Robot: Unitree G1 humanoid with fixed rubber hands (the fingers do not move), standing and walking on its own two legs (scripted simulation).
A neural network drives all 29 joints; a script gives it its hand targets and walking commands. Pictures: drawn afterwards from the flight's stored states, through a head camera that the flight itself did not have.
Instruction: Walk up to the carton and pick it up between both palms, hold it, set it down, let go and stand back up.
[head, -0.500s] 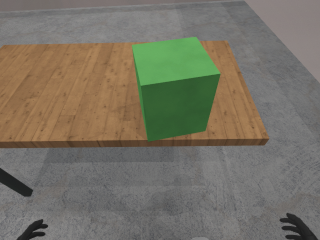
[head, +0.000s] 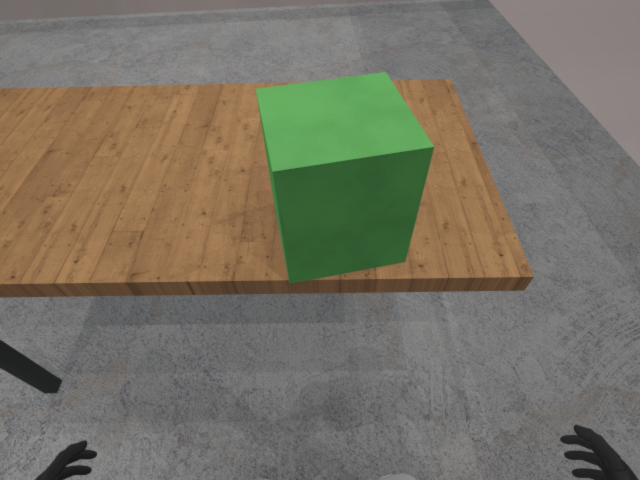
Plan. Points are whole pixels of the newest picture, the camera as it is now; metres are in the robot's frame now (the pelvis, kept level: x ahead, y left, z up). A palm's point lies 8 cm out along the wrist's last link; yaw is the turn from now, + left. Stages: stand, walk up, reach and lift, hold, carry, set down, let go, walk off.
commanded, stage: walk up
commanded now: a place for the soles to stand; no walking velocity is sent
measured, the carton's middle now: (335, 181) +0.55 +0.00 +0.04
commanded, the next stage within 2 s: none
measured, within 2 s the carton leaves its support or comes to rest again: neither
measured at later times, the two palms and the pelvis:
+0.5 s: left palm out of the picture +0.10 +0.35 -0.05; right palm out of the picture +0.12 -0.33 -0.07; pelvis +0.00 +0.01 +0.00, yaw +0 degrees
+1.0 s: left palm out of the picture +0.09 +0.34 -0.05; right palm out of the picture +0.12 -0.33 -0.07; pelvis -0.01 +0.00 +0.00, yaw -1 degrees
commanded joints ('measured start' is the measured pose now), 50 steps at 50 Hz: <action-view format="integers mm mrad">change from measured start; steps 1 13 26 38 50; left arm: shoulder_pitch -41 11 57 22 -55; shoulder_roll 232 258 234 172 212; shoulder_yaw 51 71 65 42 50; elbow -18 -9 -5 -12 -25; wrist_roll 5 11 2 -15 1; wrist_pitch -24 -24 -41 -22 -32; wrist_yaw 21 25 25 27 18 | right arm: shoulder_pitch -33 -60 -85 -32 -24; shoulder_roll -167 -142 -158 -179 -182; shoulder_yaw -63 -56 -54 -68 -66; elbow -78 -91 -89 -73 -84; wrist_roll -12 -6 -10 -3 -15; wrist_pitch -20 -5 -21 -34 -29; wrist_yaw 2 10 12 -1 8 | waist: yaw -49 -26 -9 -28 -60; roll -114 -103 38 41 -41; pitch -65 -74 -84 -119 -54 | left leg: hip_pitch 120 23 42 102 168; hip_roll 54 -10 98 299 109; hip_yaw -180 -126 -89 -255 -187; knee -111 31 -39 -256 -169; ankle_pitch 64 -99 255 322 74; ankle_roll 28 18 44 210 54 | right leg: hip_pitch -125 -70 31 -24 -184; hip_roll -176 -228 -107 -3 -132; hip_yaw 281 371 87 -136 156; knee -209 -280 -158 95 -176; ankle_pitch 220 57 278 -32 93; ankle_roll -168 -210 -107 -51 -124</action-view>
